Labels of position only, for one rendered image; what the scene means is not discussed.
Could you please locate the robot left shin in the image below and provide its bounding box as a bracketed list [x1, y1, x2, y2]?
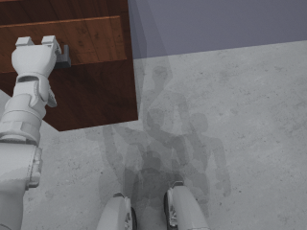
[113, 192, 132, 230]

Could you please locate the cabinet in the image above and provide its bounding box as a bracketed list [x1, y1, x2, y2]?
[0, 0, 138, 132]

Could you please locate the left robot forearm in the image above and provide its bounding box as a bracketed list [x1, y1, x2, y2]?
[0, 72, 50, 147]

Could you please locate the robot left hand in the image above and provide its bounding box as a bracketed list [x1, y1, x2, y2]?
[12, 35, 61, 107]

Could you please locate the right robot thigh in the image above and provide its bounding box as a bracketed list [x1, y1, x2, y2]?
[167, 185, 211, 230]

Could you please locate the left robot upper arm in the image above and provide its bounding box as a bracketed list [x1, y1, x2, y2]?
[0, 143, 43, 230]

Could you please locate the handle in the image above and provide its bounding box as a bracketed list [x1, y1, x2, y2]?
[53, 44, 71, 69]

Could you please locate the drawer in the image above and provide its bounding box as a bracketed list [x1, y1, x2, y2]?
[0, 15, 126, 72]

